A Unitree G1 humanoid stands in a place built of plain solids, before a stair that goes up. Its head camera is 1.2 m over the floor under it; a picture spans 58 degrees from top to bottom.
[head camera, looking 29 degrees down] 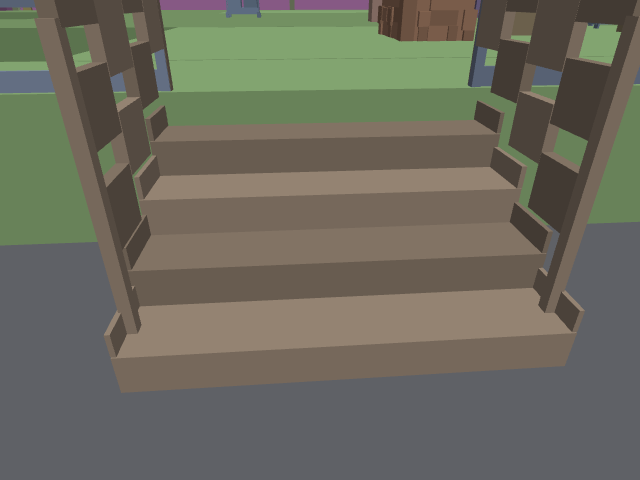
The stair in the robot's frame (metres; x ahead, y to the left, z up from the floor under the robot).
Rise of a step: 0.16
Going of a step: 0.28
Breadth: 1.62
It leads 4 degrees to the left of straight ahead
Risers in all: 5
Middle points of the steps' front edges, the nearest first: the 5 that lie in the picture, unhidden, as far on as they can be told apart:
1.13 -0.11 0.16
1.40 -0.09 0.32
1.68 -0.07 0.49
1.96 -0.05 0.65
2.24 -0.02 0.81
